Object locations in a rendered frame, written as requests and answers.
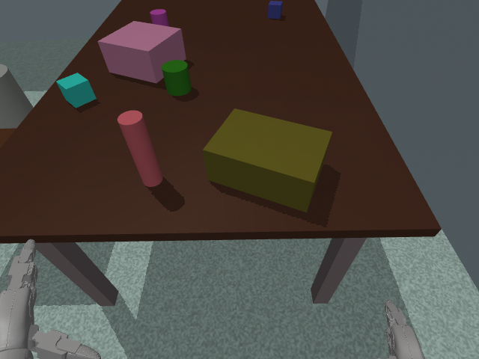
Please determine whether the table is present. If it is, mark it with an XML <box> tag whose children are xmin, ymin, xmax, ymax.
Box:
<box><xmin>0</xmin><ymin>0</ymin><xmax>442</xmax><ymax>306</ymax></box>

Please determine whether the right robot hand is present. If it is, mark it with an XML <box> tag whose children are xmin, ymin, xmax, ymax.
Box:
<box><xmin>376</xmin><ymin>300</ymin><xmax>424</xmax><ymax>359</ymax></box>

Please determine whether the left robot hand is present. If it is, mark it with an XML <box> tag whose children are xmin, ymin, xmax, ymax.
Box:
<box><xmin>0</xmin><ymin>239</ymin><xmax>101</xmax><ymax>359</ymax></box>

